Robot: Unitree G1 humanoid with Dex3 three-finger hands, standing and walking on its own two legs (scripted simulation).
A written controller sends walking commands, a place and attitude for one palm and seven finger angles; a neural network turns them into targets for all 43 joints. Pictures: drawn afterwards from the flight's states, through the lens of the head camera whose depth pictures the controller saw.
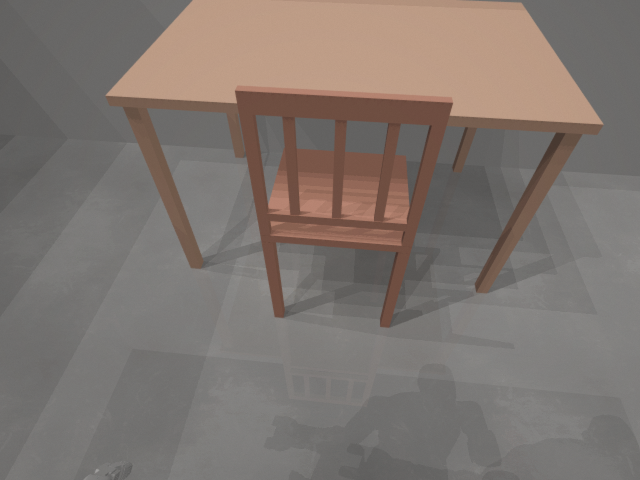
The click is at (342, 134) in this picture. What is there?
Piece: chair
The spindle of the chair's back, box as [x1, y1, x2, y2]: [332, 120, 346, 218]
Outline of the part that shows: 346,120 335,120 332,217 340,218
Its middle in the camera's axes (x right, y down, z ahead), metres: +0.04 -0.15 +0.88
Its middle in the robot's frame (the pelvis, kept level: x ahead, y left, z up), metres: +0.75 +0.00 -0.09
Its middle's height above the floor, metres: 0.68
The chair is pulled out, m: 0.00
